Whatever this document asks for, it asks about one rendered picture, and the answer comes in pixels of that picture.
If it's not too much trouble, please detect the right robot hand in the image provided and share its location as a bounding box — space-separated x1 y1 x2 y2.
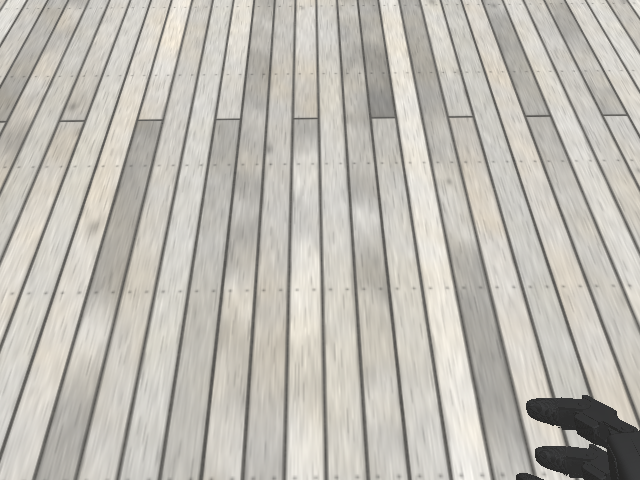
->
516 395 640 480

